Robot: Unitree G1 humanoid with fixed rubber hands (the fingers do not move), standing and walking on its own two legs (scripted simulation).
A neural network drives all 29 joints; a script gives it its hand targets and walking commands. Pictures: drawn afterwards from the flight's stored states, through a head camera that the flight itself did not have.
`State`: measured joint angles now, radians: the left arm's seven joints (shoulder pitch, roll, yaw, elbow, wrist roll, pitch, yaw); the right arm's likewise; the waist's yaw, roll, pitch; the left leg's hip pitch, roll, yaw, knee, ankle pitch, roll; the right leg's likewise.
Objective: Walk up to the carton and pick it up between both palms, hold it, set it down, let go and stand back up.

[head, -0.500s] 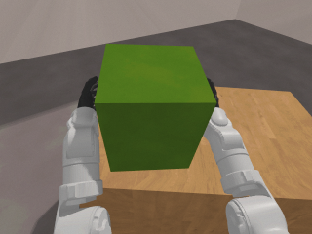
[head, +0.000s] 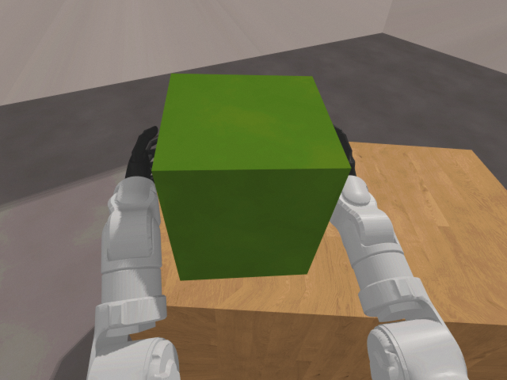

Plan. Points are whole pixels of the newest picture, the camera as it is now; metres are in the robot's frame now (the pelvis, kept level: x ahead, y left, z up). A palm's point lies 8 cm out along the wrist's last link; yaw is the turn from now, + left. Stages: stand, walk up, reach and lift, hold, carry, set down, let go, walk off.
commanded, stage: hold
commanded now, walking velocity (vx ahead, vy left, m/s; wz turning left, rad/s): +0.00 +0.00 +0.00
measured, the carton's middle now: (244, 181) +0.37 +0.01 +0.16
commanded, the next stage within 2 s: set down in 0.62 s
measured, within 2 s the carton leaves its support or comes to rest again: neither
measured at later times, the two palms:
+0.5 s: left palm (143, 177) +0.36 +0.15 +0.18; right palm (341, 173) +0.36 -0.15 +0.18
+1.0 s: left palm (143, 182) +0.37 +0.16 +0.16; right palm (336, 185) +0.36 -0.14 +0.16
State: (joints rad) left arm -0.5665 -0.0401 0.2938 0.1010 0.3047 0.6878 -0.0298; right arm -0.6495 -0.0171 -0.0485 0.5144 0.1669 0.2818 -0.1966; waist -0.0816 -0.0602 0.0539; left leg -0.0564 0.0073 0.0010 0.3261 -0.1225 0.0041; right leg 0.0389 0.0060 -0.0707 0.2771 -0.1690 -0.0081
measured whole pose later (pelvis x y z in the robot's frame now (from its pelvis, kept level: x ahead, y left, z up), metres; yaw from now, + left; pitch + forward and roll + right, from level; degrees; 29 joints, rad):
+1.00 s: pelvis +0.00 +0.00 +0.00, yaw +0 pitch -10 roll +0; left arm -0.57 -0.07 0.35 0.22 0.38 0.48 -0.09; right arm -0.59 0.06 -0.16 0.61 0.00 0.06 -0.15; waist -0.05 -0.08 0.08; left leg 0.00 0.00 0.01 0.28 -0.11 0.01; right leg 0.07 0.00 -0.06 0.27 -0.18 -0.01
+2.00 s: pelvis +0.02 +0.00 +0.00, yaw -1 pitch -3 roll -1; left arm -0.56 -0.07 0.34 0.59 0.33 0.17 -0.02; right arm -0.55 0.07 -0.28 0.81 -0.10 -0.18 -0.13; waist -0.02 -0.07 0.05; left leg -0.11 0.01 0.02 0.28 -0.12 0.00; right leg -0.02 0.01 -0.05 0.23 -0.15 -0.01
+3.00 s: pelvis +0.03 +0.00 +0.00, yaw -3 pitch +10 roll -1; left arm -0.61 -0.01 0.40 1.04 0.32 -0.27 0.03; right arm -0.57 0.11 -0.49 0.99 -0.35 -0.41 -0.11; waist -0.01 -0.03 -0.06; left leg -0.37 0.02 0.04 0.30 -0.11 0.00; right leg -0.29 0.02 -0.03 0.25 -0.13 -0.01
